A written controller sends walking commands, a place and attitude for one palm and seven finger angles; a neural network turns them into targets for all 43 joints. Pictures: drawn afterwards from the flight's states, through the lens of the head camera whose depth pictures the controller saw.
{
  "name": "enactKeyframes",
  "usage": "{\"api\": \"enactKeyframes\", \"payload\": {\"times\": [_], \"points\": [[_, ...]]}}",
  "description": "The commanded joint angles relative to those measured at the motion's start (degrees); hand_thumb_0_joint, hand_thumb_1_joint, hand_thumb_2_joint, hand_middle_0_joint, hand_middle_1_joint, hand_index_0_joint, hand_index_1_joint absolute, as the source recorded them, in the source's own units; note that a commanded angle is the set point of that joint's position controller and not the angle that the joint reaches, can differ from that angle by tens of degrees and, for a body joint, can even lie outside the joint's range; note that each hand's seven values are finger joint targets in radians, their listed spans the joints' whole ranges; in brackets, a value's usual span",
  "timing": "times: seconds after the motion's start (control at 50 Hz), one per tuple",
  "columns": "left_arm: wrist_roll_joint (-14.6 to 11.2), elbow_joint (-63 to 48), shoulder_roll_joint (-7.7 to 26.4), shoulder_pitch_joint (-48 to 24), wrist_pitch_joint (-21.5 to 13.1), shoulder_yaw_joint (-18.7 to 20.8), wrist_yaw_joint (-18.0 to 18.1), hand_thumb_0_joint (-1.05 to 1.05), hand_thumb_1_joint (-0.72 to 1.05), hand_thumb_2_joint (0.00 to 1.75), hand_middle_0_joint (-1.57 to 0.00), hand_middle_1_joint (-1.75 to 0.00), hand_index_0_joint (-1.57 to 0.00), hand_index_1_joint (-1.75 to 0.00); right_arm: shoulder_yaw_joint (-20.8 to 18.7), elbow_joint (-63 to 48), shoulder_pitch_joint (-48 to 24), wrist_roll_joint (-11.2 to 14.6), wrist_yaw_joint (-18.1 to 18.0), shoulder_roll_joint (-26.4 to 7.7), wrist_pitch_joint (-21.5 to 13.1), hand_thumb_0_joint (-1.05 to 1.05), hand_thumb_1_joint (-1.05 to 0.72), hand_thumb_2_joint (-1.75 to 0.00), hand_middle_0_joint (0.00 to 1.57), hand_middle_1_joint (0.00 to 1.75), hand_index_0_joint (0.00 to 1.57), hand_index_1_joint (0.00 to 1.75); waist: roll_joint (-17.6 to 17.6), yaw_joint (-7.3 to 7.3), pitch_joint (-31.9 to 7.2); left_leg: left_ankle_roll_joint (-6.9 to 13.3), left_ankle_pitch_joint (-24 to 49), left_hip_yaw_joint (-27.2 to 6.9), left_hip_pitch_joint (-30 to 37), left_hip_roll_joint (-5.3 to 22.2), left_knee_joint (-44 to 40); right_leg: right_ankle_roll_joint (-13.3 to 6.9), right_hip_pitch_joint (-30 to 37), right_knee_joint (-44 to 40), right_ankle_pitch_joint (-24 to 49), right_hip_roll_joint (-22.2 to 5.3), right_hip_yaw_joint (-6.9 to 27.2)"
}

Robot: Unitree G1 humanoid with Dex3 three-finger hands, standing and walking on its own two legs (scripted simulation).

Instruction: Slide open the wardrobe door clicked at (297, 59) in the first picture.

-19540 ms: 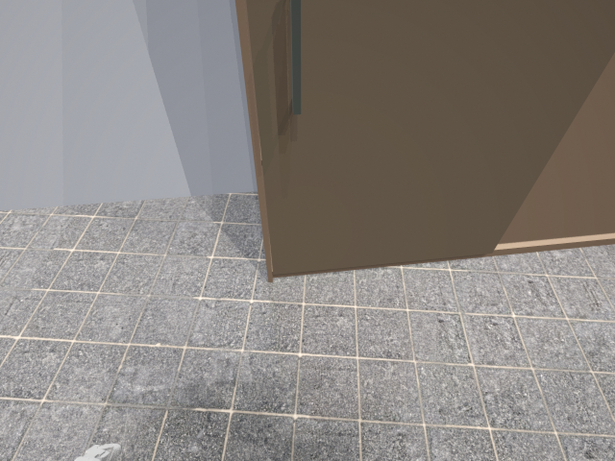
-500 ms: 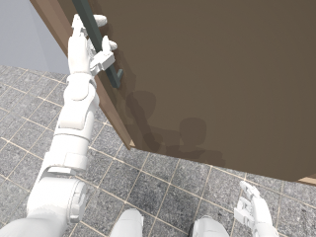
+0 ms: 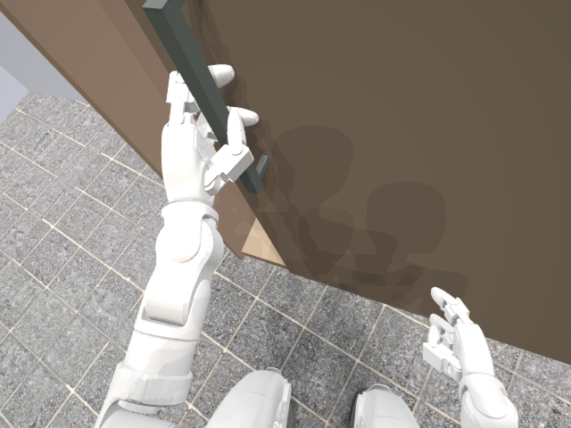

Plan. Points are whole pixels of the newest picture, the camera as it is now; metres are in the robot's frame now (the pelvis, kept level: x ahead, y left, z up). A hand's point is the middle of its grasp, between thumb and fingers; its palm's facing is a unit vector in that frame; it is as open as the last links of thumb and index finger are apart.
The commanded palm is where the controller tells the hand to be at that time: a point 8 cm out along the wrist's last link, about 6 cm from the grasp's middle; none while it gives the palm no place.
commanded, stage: step sideways, sliding the door along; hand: left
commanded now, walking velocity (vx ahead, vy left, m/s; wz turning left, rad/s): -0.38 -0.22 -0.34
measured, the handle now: (229, 111) +0.44 +0.12 +0.15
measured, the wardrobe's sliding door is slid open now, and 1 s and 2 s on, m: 0.20 0.55 0.55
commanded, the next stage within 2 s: stop walking and hold the door there in 1.28 s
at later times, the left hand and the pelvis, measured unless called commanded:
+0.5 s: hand (437, 197) +0.34 -0.10 +0.15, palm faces -0.27 -0.95 -0.17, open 6.2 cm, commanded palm +0.33 -0.07 +0.16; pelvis +0.02 -0.10 -0.02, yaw -10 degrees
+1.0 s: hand out of the picture +0.31 -0.23 +0.15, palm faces -0.19 -0.97 -0.11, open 6.1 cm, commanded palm +0.29 -0.23 +0.16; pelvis -0.08 -0.25 -0.02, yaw -20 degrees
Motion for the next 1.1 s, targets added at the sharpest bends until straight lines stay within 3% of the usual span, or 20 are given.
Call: {"api": "enactKeyframes", "payload": {"times": [0.0,0.02,0.06,0.1,0.22,0.34,0.36,0.4,0.44,0.56,0.66,0.7,0.72,0.74,0.76,0.84,0.94,0.98,1.02,1.08], "points": [[3.72,-30.91,-7.18,-20.39,-11.83,-26.27,-10.48,0.0,0.9,0.9,-0.45,-1.4,-0.45,-1.4,-0.46,-11.0,-0.69,-0.59,1.62,0.36,-0.97,0.0,-0.9,-0.9,0.2,0.3,0.2,0.3,-22.16,-6.99,-40.76,-0.1,14.22,1.94,10.2,2.28,-15.04,-1.65,28.38,-0.25,74.57,-9.41,16.16],[3.84,-30.74,-7.68,-19.47,-12.56,-27.17,-10.98,0.0,0.9,0.9,-0.45,-1.4,-0.45,-1.4,-0.95,-11.36,-0.71,-0.81,1.74,-0.37,-0.45,0.0,-0.9,-0.9,0.2,0.3,0.2,0.3,-20.01,-7.39,-41.03,0.46,23.22,1.69,17.52,5.58,-20.01,-0.84,22.88,1.09,69.43,-7.93,15.21],[3.64,-29.71,-8.35,-17.17,-13.89,-28.0,-11.94,0.0,0.9,0.9,-0.45,-1.4,-0.45,-1.4,-2.12,-11.81,-0.61,-0.68,2.52,-2.57,-0.24,0.0,-0.9,-0.9,0.2,0.3,0.2,0.3,-2.39,-6.54,-42.78,7.53,78.71,-6.44,45.55,23.51,-23.71,4.23,-6.73,12.23,8.85,-1.13,8.75],[5.87,-27.94,-7.4,-18.65,-14.96,-25.23,-11.47,0.0,0.9,0.9,-0.45,-1.4,-0.45,-1.4,-1.79,-12.8,1.83,-1.18,3.9,-2.18,-0.25,0.0,-0.9,-0.9,0.2,0.3,0.2,0.3,4.08,-6.3,-41.4,9.96,97.98,-2.93,54.87,28.88,-18.35,4.51,-21.99,21.97,-16.46,1.88,6.17],[6.06,-22.18,-1.76,-18.87,-12.61,-18.19,-11.75,0.0,0.9,0.9,-0.45,-1.4,-0.45,-1.4,0.08,-10.8,0.88,-2.07,2.86,-0.75,1.24,0.0,-0.9,-0.9,0.2,0.3,0.2,0.3,9.44,-8.17,-30.37,3.42,80.69,9.27,39.79,22.69,-19.27,6.16,-15.08,12.21,-2.12,1.16,-2.27],[5.03,-24.0,5.4,-13.16,-12.7,-10.82,-12.08,0.0,0.9,0.9,-0.45,-1.4,-0.45,-1.4,1.52,-9.19,-3.58,-0.96,1.53,-0.01,1.56,0.0,-0.9,-0.9,0.2,0.3,0.2,0.3,4.32,-6.89,-25.89,2.39,63.71,9.35,19.47,22.62,-6.81,5.69,8.46,-0.59,16.33,1.38,-4.5],[4.73,-24.37,5.78,-11.53,-12.89,-10.13,-12.02,0.0,0.9,0.9,-0.45,-1.4,-0.45,-1.4,1.89,-9.21,-4.5,-0.7,1.17,0.87,1.3,0.0,-0.9,-0.9,0.2,0.3,0.2,0.3,-1.27,-6.24,-25.44,1.67,47.59,9.11,14.56,20.16,-1.71,4.74,11.06,-1.8,27.26,-1.69,-1.01],[4.3,-24.32,9.1,-2.78,-11.47,-8.17,-11.5,0.0,0.9,0.9,-0.45,-1.4,-0.45,-1.4,0.93,-10.79,-3.58,-1.79,0.5,3.1,0.23,0.0,-0.9,-0.9,0.2,0.3,0.2,0.3,-28.52,-2.44,-32.36,-2.11,-12.65,3.01,3.67,0.15,19.38,-3.39,16.03,-13.79,67.06,-16.04,27.39],[4.2,-31.29,6.88,-2.28,-11.89,-11.08,-11.76,0.0,0.9,0.9,-0.45,-1.4,-0.45,-1.4,2.2,-8.47,-2.51,-3.18,0.85,4.1,-0.15,0.0,-0.9,-0.9,0.2,0.3,0.2,0.3,-19.43,-4.15,-33.56,-1.25,-8.36,-4.92,-0.01,1.75,18.18,-1.31,21.88,-15.11,51.77,-15.78,24.96],[5.44,-27.42,10.37,-2.3,-14.53,-3.59,-8.9,0.0,0.9,0.9,-0.45,-1.4,-0.45,-1.4,2.52,-7.56,-1.95,-2.69,0.93,3.42,4.36,0.0,-0.9,-0.9,0.2,0.3,0.2,0.3,-16.28,-4.65,-40.67,-2.11,-0.55,1.04,6.03,-1.89,2.28,-0.74,27.89,-20.2,35.49,-9.17,16.46],[5.81,-21.31,11.41,-8.85,-14.56,-2.62,-9.45,0.0,0.9,0.9,-0.45,-1.4,-0.45,-1.4,1.32,-8.12,0.98,-2.26,0.57,2.2,6.49,0.0,-0.9,-0.9,0.2,0.3,0.2,0.3,-17.05,-6.07,-37.42,0.72,0.08,6.83,17.59,-3.15,-17.12,9.94,18.69,-29.58,19.28,-4.04,13.21],[4.97,-17.03,12.09,-12.77,-14.26,-2.79,-10.86,0.0,0.9,0.9,-0.45,-1.4,-0.45,-1.4,0.26,-6.39,4.58,-1.74,0.35,0.56,6.23,0.0,-0.9,-0.9,0.2,0.3,0.2,0.3,-4.54,-10.79,-33.29,6.02,8.55,5.06,30.41,6.35,-41.56,16.85,4.95,-9.5,14.93,4.49,5.57],[3.67,-15.47,11.75,-15.42,-14.69,-2.29,-11.49,0.0,0.9,0.9,-0.45,-1.4,-0.45,-1.4,-0.92,-10.72,-0.98,-3.79,0.07,-2.44,5.6,0.0,-0.9,-0.9,0.2,0.3,0.2,0.3,17.38,-10.25,-27.13,15.35,18.09,-22.22,20.61,31.2,-45.98,15.09,-7.27,22.74,-4.94,8.7,6.61],[4.19,-9.03,14.21,-13.51,-13.71,2.86,-10.02,0.0,0.9,0.9,-0.45,-1.4,-0.45,-1.4,-1.06,-11.1,-5.98,-5.65,-1.32,-2.48,5.64,0.0,-0.9,-0.9,0.2,0.3,0.2,0.3,12.31,-5.14,-23.04,18.86,33.44,-29.25,11.58,43.79,-41.73,7.13,-8.05,44.45,-11.95,3.61,19.05],[3.47,-11.29,12.81,-14.74,-12.25,3.81,-11.62,0.0,0.9,0.9,-0.45,-1.4,-0.45,-1.4,-3.13,-9.01,-5.01,-4.58,-1.34,-3.57,5.87,0.0,-0.9,-0.9,0.2,0.3,0.2,0.3,2.05,-4.07,-23.85,17.54,38.46,-18.61,14.64,39.21,-38.3,6.02,-13.29,45.67,-9.58,2.58,20.64],[2.86,-10.96,7.09,-23.04,-8.56,-2.38,-12.03,0.0,0.9,0.9,-0.45,-1.4,-0.45,-1.4,-2.64,-6.41,1.82,-2.41,-1.8,-4.76,4.93,0.0,-0.9,-0.9,0.2,0.3,0.2,0.3,0.83,-4.47,-20.73,7.33,35.88,3.09,14.72,24.7,-29.98,6.69,-5.57,18.09,-4.92,-0.41,5.86],[2.89,-10.71,8.64,-24.07,-8.87,-3.91,-11.24,0.0,0.9,0.9,-0.45,-1.4,-0.45,-1.4,-2.56,-4.76,4.05,0.8,-0.74,-4.93,2.61,0.0,-0.9,-0.9,0.2,0.3,0.2,0.3,7.35,-8.11,-26.29,3.41,42.05,5.16,17.37,14.17,-16.87,8.2,12.7,-13.92,10.6,5.05,-4.75],[2.96,-13.68,10.2,-25.28,-9.71,-4.13,-9.88,0.0,0.9,0.9,-0.45,-1.4,-0.45,-1.4,-1.13,-5.78,1.47,1.55,-1.04,-0.33,1.22,0.0,-0.9,-0.9,0.2,0.3,0.2,0.3,-9.17,-7.58,-31.04,3.33,12.94,6.07,4.94,7.31,-3.01,2.69,23.67,-13.72,45.2,-9.09,5.76],[3.03,-13.51,11.61,-22.09,-8.82,-3.43,-8.94,0.0,0.9,0.9,-0.45,-1.4,-0.45,-1.4,-2.77,-4.35,1.14,-0.57,-3.51,-1.67,0.38,0.0,-0.9,-0.9,0.2,0.3,0.2,0.3,-26.89,-4.13,-39.34,-0.28,-8.02,-1.24,1.93,2.39,9.58,-2.56,23.81,-10.42,53.85,-15.65,13.74],[1.95,-14.16,2.93,-29.36,-8.8,-9.88,-8.44,0.0,0.9,0.9,-0.45,-1.4,-0.45,-1.4,-0.69,-1.64,1.85,-0.32,-3.89,-0.69,0.51,0.0,-0.9,-0.9,0.2,0.3,0.2,0.3,-17.18,-9.17,-36.02,0.1,5.37,-0.02,5.18,2.84,-13.62,-1.25,23.31,-4.49,54.58,-11.6,4.83]]}}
